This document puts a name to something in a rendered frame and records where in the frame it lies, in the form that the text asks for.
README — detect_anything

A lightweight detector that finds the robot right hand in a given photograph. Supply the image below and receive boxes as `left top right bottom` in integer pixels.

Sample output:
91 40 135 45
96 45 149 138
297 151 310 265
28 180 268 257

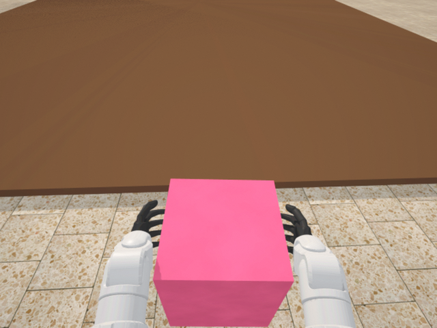
281 204 312 254

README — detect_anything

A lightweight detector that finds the right robot forearm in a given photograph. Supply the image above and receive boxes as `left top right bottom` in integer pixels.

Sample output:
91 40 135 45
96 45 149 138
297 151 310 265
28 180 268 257
293 235 356 328

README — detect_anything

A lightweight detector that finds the robot left hand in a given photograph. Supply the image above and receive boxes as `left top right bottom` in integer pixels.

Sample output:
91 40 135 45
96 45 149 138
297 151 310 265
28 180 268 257
131 200 165 248

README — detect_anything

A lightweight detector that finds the carton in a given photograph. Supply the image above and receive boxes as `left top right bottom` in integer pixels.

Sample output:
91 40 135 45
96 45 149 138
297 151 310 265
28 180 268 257
153 178 294 327

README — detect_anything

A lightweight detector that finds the left robot forearm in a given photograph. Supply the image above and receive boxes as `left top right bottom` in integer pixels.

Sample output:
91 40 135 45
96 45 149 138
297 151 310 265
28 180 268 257
90 230 153 328

